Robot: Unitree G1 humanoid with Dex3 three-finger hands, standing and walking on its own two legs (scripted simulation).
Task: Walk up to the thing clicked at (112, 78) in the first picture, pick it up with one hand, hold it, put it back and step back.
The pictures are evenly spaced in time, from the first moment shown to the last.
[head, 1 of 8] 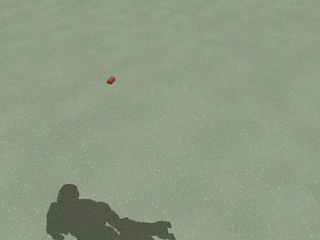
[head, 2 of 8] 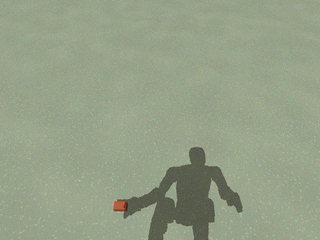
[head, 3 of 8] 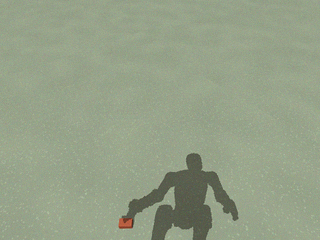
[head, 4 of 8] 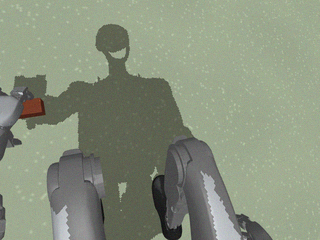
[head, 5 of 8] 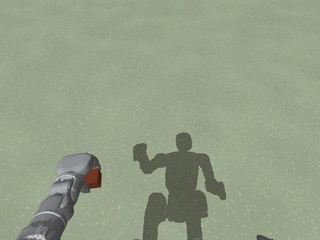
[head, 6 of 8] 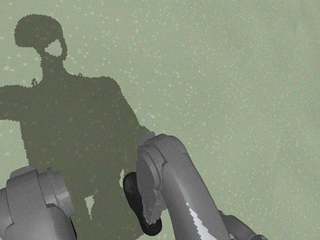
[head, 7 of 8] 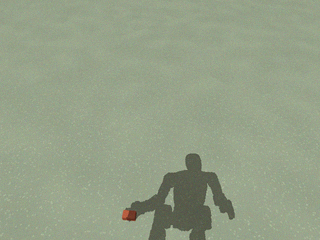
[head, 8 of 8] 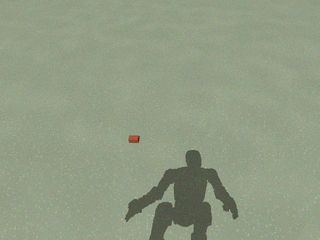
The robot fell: no
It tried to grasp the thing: yes
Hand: left
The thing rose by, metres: 0.70
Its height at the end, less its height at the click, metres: +0.00
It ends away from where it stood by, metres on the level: 0.01
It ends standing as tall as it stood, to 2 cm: yes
